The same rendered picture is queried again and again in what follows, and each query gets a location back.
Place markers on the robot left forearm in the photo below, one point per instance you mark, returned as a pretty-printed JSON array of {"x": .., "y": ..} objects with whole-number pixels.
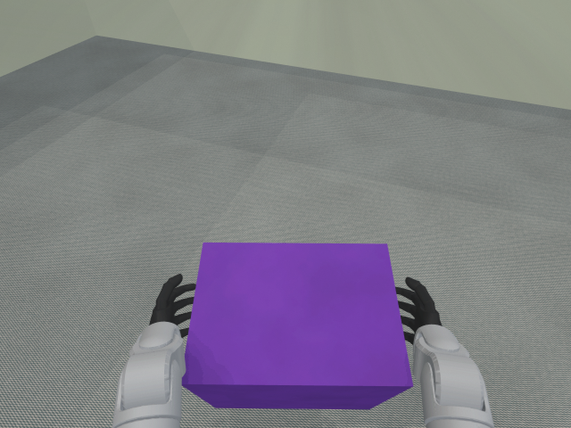
[{"x": 149, "y": 391}]

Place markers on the robot right forearm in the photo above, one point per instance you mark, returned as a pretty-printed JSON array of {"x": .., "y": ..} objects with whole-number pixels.
[{"x": 452, "y": 388}]

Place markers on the robot right hand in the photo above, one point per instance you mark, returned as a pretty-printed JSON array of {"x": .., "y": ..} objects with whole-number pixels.
[{"x": 423, "y": 311}]

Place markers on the carton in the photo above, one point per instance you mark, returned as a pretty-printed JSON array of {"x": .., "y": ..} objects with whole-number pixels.
[{"x": 296, "y": 325}]

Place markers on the robot left hand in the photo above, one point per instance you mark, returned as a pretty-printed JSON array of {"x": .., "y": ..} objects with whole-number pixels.
[{"x": 165, "y": 308}]

